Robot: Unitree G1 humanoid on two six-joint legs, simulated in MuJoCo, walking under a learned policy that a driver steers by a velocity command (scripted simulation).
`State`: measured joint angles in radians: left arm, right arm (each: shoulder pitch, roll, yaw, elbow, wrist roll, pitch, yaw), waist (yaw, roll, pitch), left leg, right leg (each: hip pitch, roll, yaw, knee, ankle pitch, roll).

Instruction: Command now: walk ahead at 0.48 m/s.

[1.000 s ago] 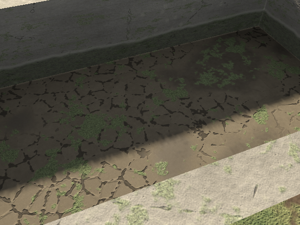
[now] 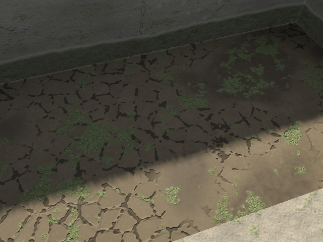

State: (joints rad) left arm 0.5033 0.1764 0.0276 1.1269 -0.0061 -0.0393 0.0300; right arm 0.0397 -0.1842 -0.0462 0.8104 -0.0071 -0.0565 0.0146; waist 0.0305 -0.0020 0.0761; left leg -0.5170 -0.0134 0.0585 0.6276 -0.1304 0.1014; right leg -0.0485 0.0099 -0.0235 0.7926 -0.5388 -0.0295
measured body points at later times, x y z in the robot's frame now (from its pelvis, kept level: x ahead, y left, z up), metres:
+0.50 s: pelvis +0.17 -0.01 +0.02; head +0.17 -0.02 +0.47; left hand +0.35 +0.20 -0.09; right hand +0.19 -0.25 -0.13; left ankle +0.13 +0.08 -0.71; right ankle +0.25 -0.11 -0.71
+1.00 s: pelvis +0.17 -0.03 +0.01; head +0.19 +0.00 +0.46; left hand +0.32 +0.25 -0.08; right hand +0.38 -0.22 -0.08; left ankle +0.19 +0.05 -0.71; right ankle +0.25 -0.14 -0.65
